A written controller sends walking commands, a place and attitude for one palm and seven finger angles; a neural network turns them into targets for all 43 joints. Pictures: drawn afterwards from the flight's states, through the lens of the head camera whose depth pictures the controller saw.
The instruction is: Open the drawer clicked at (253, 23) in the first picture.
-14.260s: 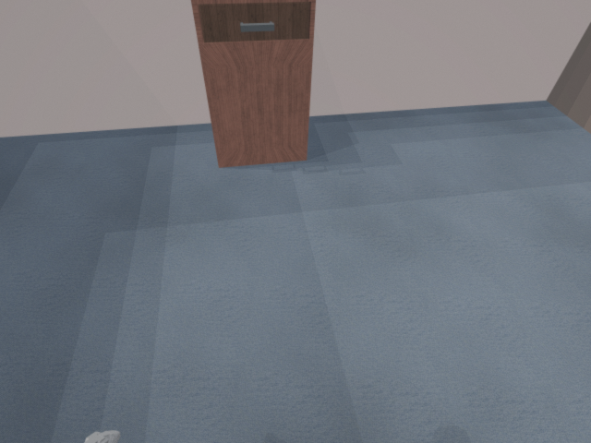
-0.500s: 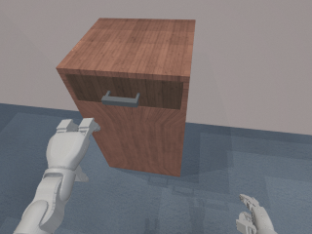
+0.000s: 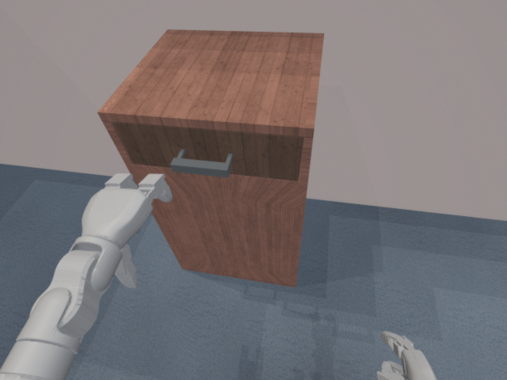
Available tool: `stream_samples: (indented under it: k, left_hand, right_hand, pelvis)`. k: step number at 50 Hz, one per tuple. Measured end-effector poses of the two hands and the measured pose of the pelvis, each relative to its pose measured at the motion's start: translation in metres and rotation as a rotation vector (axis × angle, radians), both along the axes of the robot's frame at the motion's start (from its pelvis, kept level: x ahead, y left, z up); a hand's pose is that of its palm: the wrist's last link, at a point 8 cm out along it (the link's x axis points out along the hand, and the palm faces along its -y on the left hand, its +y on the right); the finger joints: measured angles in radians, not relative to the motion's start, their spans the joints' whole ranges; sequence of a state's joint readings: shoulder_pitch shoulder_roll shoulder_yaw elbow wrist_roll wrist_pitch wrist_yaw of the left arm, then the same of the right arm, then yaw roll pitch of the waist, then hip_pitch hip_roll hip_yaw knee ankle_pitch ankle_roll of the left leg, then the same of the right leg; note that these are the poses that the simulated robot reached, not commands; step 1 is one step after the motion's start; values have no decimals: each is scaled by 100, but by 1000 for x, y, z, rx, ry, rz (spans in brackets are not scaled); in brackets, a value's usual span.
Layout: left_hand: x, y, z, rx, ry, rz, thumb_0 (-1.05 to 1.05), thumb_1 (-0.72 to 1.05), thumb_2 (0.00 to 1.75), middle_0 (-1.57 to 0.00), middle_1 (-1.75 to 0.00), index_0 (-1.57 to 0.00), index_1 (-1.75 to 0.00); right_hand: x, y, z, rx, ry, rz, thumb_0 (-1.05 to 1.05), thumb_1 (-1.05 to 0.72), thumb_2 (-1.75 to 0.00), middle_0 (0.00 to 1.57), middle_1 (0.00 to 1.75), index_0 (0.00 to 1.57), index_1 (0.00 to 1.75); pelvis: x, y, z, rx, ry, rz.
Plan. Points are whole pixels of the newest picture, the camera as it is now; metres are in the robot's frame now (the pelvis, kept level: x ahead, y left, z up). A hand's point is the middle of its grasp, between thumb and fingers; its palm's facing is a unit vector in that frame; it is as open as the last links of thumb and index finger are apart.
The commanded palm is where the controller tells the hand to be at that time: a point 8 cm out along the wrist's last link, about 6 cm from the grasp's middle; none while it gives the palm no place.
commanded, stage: raise the hand with hooked fingers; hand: left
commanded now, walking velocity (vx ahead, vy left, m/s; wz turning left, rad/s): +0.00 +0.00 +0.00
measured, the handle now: (203, 161) +0.57 +0.21 -0.04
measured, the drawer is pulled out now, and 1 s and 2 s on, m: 0.00 0.00 0.00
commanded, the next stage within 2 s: move the hooked fingers above the handle in 0.18 s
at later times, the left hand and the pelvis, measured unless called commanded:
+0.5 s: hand (146, 225) +0.32 +0.23 +0.06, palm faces -0.02 -0.05 -1.00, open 13.9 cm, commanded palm +0.31 +0.24 +0.12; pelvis -0.01 +0.00 +0.00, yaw +1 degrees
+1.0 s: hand (167, 194) +0.40 +0.22 +0.04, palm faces -0.03 -0.04 -1.00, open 13.9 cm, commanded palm +0.39 +0.23 +0.11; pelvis +0.00 +0.00 -0.01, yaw +0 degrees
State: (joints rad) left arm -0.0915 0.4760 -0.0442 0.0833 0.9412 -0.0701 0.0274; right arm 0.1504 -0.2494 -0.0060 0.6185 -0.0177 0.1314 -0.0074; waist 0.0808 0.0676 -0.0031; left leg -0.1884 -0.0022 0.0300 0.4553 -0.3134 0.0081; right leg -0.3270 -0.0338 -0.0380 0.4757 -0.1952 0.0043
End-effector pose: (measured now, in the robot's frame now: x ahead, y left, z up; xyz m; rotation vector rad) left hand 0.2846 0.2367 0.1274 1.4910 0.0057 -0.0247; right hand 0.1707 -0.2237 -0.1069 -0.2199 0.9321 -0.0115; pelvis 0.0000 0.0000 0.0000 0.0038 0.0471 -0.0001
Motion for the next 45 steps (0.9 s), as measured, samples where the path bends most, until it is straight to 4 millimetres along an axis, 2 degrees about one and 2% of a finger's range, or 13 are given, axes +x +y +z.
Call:
stream_samples:
  k: [4,8,13,18,27,34,40,45]
  left_hand:
    - [-5,-3,-3,1,-24,-43,0,-49,30,-32,-120,-32,-120]
    - [-6,2,2,9,-82,-33,0,-49,30,-32,-120,-32,-121]
    - [-3,10,6,21,-103,32,0,-50,30,-32,-120,-32,-121]
    - [-1,5,1,19,-49,41,0,-50,30,-31,-120,-32,-121]
    - [23,-10,-11,30,-17,-39,0,-50,30,-32,-120,-32,-121]
    - [53,-5,-8,44,-34,-11,0,-50,30,-32,-120,-32,-121]
    - [73,1,-18,49,29,14,0,-49,30,-31,-120,-32,-120]
    - [83,-6,-25,36,39,-44,0,-49,30,-32,-120,-32,-120]
  right_hand:
    - [-9,-7,-2,-19,26,-13,1,-91,-90,20,30,20,29]
    - [-13,-9,-4,-21,38,-23,1,-91,-90,20,30,20,29]
    - [-10,-6,-5,-1,33,-26,1,-91,-90,20,30,20,29]
    - [-3,0,-3,14,8,-17,1,-91,-90,20,30,20,29]
    - [-3,-2,-1,-4,-2,-14,1,-91,-90,20,30,20,29]
    - [-24,-17,-9,-22,58,-68,1,-91,-90,20,30,20,29]
    - [-50,-33,-15,-50,128,-124,1,-91,-90,20,30,20,29]
    - [-68,-43,-18,-78,175,-159,1,-91,-90,20,30,20,29]
  pelvis:
    - [-1,1,0,1,5,-1]
    - [-2,1,0,2,11,1]
    - [-4,1,0,4,14,2]
    - [-4,1,0,4,9,4]
    - [-7,-5,-1,5,24,14]
    - [-5,-7,-3,5,54,9]
    - [-3,-7,-4,5,80,3]
    - [-1,-5,-6,3,99,1]
